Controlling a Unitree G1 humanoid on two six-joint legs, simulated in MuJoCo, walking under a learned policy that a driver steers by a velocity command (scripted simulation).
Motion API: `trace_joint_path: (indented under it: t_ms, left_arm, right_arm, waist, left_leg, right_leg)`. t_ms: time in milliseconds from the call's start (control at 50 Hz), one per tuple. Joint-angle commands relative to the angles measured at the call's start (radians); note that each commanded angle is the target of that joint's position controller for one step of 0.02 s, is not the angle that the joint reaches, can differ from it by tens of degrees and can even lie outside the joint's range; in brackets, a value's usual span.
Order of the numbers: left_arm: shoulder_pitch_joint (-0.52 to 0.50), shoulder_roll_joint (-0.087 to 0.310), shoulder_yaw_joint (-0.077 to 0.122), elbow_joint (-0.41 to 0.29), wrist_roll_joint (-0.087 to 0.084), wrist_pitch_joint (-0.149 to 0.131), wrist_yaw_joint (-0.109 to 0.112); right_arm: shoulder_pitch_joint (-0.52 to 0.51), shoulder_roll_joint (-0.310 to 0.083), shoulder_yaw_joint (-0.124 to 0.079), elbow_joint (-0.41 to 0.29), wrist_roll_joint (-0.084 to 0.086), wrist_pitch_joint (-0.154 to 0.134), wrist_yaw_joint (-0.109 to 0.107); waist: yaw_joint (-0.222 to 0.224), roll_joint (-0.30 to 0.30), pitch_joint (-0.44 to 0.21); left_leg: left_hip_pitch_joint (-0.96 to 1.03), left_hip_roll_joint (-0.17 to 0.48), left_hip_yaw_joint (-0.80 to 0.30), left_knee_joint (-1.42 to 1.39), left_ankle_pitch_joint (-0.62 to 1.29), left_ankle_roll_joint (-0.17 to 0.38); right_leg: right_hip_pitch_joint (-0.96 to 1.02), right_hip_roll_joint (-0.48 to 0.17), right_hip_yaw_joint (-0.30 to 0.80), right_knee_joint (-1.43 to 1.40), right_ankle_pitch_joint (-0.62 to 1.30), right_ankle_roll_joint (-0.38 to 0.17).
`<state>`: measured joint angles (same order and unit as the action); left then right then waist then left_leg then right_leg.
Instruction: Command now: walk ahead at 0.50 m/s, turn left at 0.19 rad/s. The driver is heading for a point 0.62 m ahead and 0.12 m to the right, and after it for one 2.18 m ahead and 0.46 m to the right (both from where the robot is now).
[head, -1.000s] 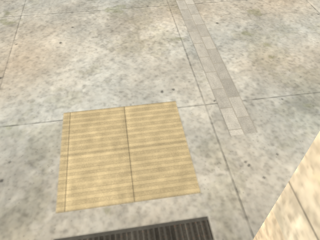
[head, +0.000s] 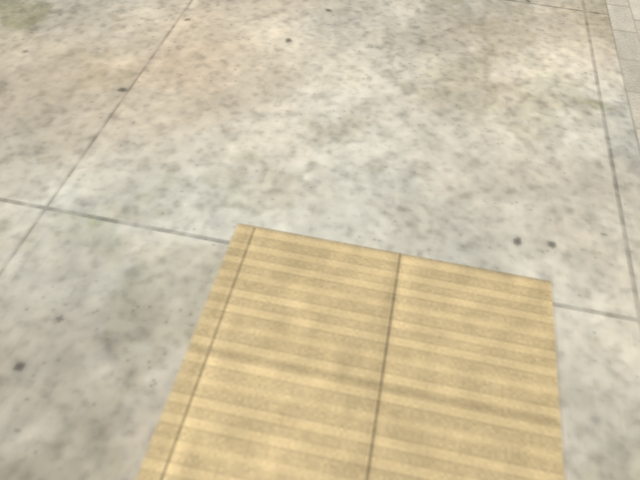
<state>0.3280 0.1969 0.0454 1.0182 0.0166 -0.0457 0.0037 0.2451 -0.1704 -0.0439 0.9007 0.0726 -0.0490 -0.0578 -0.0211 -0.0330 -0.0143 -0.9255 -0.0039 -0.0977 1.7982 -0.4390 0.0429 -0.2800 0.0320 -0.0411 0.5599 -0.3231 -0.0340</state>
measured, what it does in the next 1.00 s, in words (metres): walks ahead, turning right: left foot, then right foot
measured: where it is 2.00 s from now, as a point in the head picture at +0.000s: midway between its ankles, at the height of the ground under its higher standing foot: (405, 248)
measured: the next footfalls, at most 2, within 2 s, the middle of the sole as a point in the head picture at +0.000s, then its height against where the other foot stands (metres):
left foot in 0.18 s outside the picture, level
right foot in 0.72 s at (403, 460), level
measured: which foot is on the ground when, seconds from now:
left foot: up 0.00-0.16, down 0.18-0.72, up 0.74-1.00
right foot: down 0.00-0.20, up 0.22-0.70, down 0.72-1.00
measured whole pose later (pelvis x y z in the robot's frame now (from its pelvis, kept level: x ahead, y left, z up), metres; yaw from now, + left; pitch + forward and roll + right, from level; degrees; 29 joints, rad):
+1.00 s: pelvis +0.54 -0.13 +0.02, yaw -25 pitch +2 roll +1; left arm 0.33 0.20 0.07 0.84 -0.02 -0.07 0.00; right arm -0.02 -0.27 -0.08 0.81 0.00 -0.11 -0.02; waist 0.05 0.02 0.02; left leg -0.68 0.10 -0.07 0.84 -0.07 0.00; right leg -0.16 0.11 0.10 0.28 -0.14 -0.10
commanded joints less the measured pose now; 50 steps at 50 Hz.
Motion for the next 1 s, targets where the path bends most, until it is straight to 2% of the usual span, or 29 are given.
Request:
trace_joint_path:
  t_ms: [20,40,80,120,140,180,200,220,240,260,280,300,320,360,440,480,520,560,620,660,700,720,740,760,780,820,840,900,1000]
  left_arm:
    - [-0.21,0.058,-0.01,-0.104,0.01,-0.025,0.021]
    - [-0.187,0.098,0.001,-0.113,-0.012,-0.041,0.027]
    - [-0.078,0.154,0.022,-0.068,-0.051,-0.054,0.036]
    - [-0.007,0.131,0.03,-0.055,-0.056,-0.05,0.037]
    - [0.035,0.142,0.039,-0.044,-0.077,-0.046,0.033]
    - [0.131,0.116,0.027,-0.02,-0.07,-0.04,0.024]
    - [0.099,0.098,0.02,-0.054,-0.051,-0.05,0.018]
    - [0.214,-0.03,-0.028,-0.056,-0.052,-0.068,0.003]
    - [0.189,0.044,-0.008,-0.045,-0.062,-0.078,-0.005]
    - [0.084,0.082,0.011,-0.079,-0.083,-0.065,0.0]
    - [-0.013,0.081,0.014,-0.125,-0.07,-0.045,0.018]
    - [-0.047,0.077,0.022,-0.14,-0.053,-0.029,0.033]
    - [-0.036,0.07,0.03,-0.147,-0.056,-0.018,0.046]
    - [0.027,0.047,0.035,-0.139,-0.064,-0.001,0.055]
    - [-0.097,0.073,0.057,-0.19,-0.039,0.01,0.047]
    - [-0.166,0.076,0.061,-0.212,-0.054,0.006,0.033]
    - [-0.224,0.055,0.052,-0.23,-0.035,0.009,0.019]
    - [-0.289,0.034,0.039,-0.263,-0.039,0.021,-0.001]
    - [-0.339,0.069,0.04,-0.298,-0.052,0.032,-0.025]
    - [-0.319,0.093,0.049,-0.307,-0.04,0.019,-0.049]
    - [-0.106,0.148,0.084,-0.249,-0.042,0.016,-0.052]
    - [0.074,0.227,0.118,-0.206,-0.048,0.013,-0.038]
    - [0.092,0.371,0.134,-0.214,-0.047,0.001,-0.034]
    - [0.139,0.291,0.108,-0.239,-0.026,-0.012,-0.024]
    - [0.098,0.232,0.091,-0.227,-0.015,-0.02,-0.02]
    - [-0.058,0.166,0.072,-0.262,-0.029,-0.032,-0.014]
    - [-0.092,0.14,0.06,-0.276,-0.028,-0.037,-0.016]
    - [-0.059,0.15,0.058,-0.264,-0.043,-0.041,-0.01]
    - [0.0,0.152,0.055,-0.221,-0.035,-0.047,0.006]
  right_arm:
    - [-0.081,-0.025,-0.004,-0.152,-0.056,-0.023,-0.001]
    - [-0.115,-0.027,-0.011,-0.177,-0.077,-0.043,0.018]
    - [-0.207,-0.011,-0.001,-0.204,-0.049,-0.037,0.038]
    - [-0.253,-0.016,0.007,-0.218,-0.024,-0.02,0.043]
    - [-0.256,-0.05,0.003,-0.21,-0.032,-0.018,0.05]
    - [-0.143,-0.129,-0.027,-0.177,-0.052,-0.021,0.052]
    - [0.064,-0.221,-0.059,-0.139,-0.066,-0.029,0.049]
    - [0.219,-0.301,-0.083,-0.097,-0.074,-0.029,0.066]
    - [0.287,-0.235,-0.071,-0.09,-0.085,-0.023,0.071]
    - [0.178,-0.196,-0.059,-0.103,-0.089,-0.027,0.07]
    - [0.058,-0.166,-0.046,-0.123,-0.081,-0.025,0.067]
    - [-0.025,-0.127,-0.034,-0.122,-0.085,-0.025,0.068]
    - [-0.07,-0.113,-0.034,-0.11,-0.092,-0.031,0.067]
    - [-0.088,-0.091,-0.033,-0.083,-0.091,-0.037,0.069]
    - [-0.013,-0.123,-0.046,-0.003,-0.08,-0.061,0.034]
    - [0.004,-0.119,-0.047,0.027,-0.086,-0.059,0.02]
    - [0.009,-0.116,-0.05,0.043,-0.077,-0.053,0.014]
    - [0.054,-0.133,-0.054,0.074,-0.059,-0.045,0.012]
    - [0.088,-0.168,-0.063,0.097,-0.043,-0.046,0.02]
    - [0.047,-0.231,-0.077,0.075,-0.036,-0.042,0.028]
    - [0.012,-0.241,-0.076,0.056,-0.04,-0.029,0.025]
    - [0.015,-0.236,-0.074,0.03,-0.052,-0.022,0.023]
    - [0.119,-0.08,-0.019,-0.042,-0.082,-0.05,0.041]
    - [0.058,-0.169,-0.038,-0.032,-0.045,-0.099,0.058]
    - [-0.05,-0.21,-0.049,-0.06,-0.022,-0.118,0.069]
    - [-0.119,-0.176,-0.046,-0.07,-0.06,-0.124,0.048]
    - [-0.103,-0.186,-0.059,-0.077,-0.063,-0.109,0.044]
    - [-0.135,-0.151,-0.056,-0.106,-0.073,-0.066,0.042]
    - [-0.281,-0.122,-0.037,-0.136,-0.079,-0.06,0.042]
  waist:
    - [-0.09,0.039,0.09]
    - [-0.084,0.022,0.045]
    - [-0.05,-0.011,-0.011]
    - [-0.012,0.017,0.048]
    - [0.007,-0.005,0.055]
    - [-0.034,0.011,-0.011]
    - [-0.135,0.022,-0.14]
    - [-0.139,0.293,-0.389]
    - [-0.168,0.293,-0.455]
    - [-0.147,0.232,-0.278]
    - [-0.101,0.154,-0.143]
    - [-0.055,0.113,-0.065]
    - [-0.007,0.119,-0.028]
    - [0.047,0.124,-0.019]
    - [0.034,0.092,0.032]
    - [0.03,0.099,0.042]
    - [0.016,0.107,0.072]
    - [-0.007,0.105,0.088]
    - [-0.013,0.101,0.132]
    - [0.015,0.111,0.093]
    - [0.137,0.108,-0.025]
    - [0.204,0.015,-0.112]
    - [0.096,-0.351,-0.251]
    - [0.147,-0.231,-0.379]
    - [0.151,-0.146,-0.247]
    - [0.075,0.018,-0.127]
    - [0.037,0.0,-0.115]
    - [0.011,0.03,-0.074]
    - [0.057,-0.033,0.0]
  left_leg:
    - [0.248,0.096,0.002,-0.683,0.403,-0.029]
    - [0.492,0.082,0.025,-0.844,0.574,-0.04]
    - [0.549,0.05,0.045,-0.998,0.578,-0.072]
    - [0.421,0.048,0.055,-1.153,0.431,-0.06]
    - [0.426,0.037,0.079,-1.216,0.399,-0.035]
    - [0.635,-0.017,0.134,-1.229,0.365,0.001]
    - [0.937,0.082,0.004,-1.142,0.525,0.066]
    - [1.328,0.387,-0.432,-1.255,0.357,0.242]
    - [1.346,0.41,-0.677,-1.398,0.195,0.262]
    - [1.224,0.405,-0.547,-1.42,0.146,0.221]
    - [1.025,0.373,-0.402,-1.454,0.188,0.19]
    - [0.858,0.337,-0.312,-1.507,0.201,0.167]
    - [0.758,0.296,-0.242,-1.545,0.242,0.137]
    - [0.7,0.27,-0.138,-1.592,0.294,0.119]
    - [0.775,0.289,-0.008,-1.654,0.399,0.131]
    - [0.808,0.268,0.081,-1.65,0.431,0.109]
    - [0.794,0.257,0.157,-1.645,0.435,0.08]
    - [0.768,0.259,0.212,-1.645,0.363,0.07]
    - [0.856,0.299,0.24,-1.642,0.359,0.061]
    - [0.93,0.313,0.256,-1.544,0.578,0.051]
    - [0.91,0.256,0.315,-1.225,0.938,0.011]
    - [0.687,0.21,0.325,-0.905,0.806,-0.036]
    - [0.257,-0.003,0.24,-0.485,-0.042,-0.099]
    - [0.151,-0.021,-0.006,-0.374,-0.11,-0.068]
    - [0.062,0.017,0.005,-0.382,-0.029,-0.034]
    - [0.169,0.103,-0.004,-0.557,0.105,0.0]
    - [0.248,0.124,-0.011,-0.618,0.135,-0.001]
    - [0.281,0.106,0.013,-0.755,0.189,-0.029]
    - [0.289,0.093,0.062,-1.071,0.528,-0.042]
  right_leg:
    - [-0.375,-0.179,0.127,-0.289,0.368,-0.139]
    - [-0.466,-0.158,0.098,-0.299,0.385,-0.132]
    - [-0.27,-0.204,0.148,-0.31,0.418,-0.162]
    - [-0.029,-0.245,0.213,-0.25,0.459,-0.165]
    - [0.031,-0.262,0.234,-0.23,0.47,-0.161]
    - [0.051,-0.184,0.202,-0.049,0.55,-0.137]
    - [-0.106,-0.099,0.143,0.229,0.534,-0.094]
    - [-0.431,0.016,0.103,0.646,0.033,-0.037]
    - [-0.52,0.029,0.256,0.804,-0.209,-0.039]
    - [-0.64,-0.017,0.226,0.894,-0.143,-0.039]
    - [-0.643,-0.071,0.166,0.863,-0.046,-0.034]
    - [-0.59,-0.096,0.156,0.796,0.02,-0.031]
    - [-0.517,-0.118,0.177,0.736,0.07,-0.028]
    - [-0.462,-0.134,0.194,0.692,0.101,-0.034]
    - [-0.543,-0.128,0.223,0.51,0.251,-0.008]
    - [-0.533,-0.126,0.208,0.379,0.35,-0.004]
    - [-0.489,-0.117,0.161,0.282,0.425,-0.007]
    - [-0.393,-0.118,0.085,0.214,0.454,-0.006]
    - [-0.363,-0.123,0.063,0.139,0.331,-0.039]
    - [-0.283,-0.078,-0.002,0.097,0.22,-0.075]
    - [0.023,0.024,-0.076,0.031,0.186,-0.126]
    - [0.328,-0.021,0.066,0.028,0.257,-0.177]
    - [0.654,-0.295,0.695,-0.164,0.009,-0.399]
    - [0.72,-0.349,0.898,-0.324,-0.089,-0.402]
    - [0.649,-0.325,0.755,-0.307,0.049,-0.336]
    - [0.364,-0.253,0.527,-0.285,0.286,-0.268]
    - [0.274,-0.226,0.47,-0.301,0.383,-0.261]
    - [0.175,-0.205,0.417,-0.345,0.415,-0.255]
    - [0.099,-0.156,0.253,-0.367,0.475,-0.176]
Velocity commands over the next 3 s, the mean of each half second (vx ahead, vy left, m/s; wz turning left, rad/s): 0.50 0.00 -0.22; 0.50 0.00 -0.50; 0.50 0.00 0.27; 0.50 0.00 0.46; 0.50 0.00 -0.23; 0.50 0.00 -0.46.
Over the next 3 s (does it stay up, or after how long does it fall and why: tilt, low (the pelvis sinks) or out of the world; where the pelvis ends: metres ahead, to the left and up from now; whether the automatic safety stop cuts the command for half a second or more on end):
stays up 1.57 -0.36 0.02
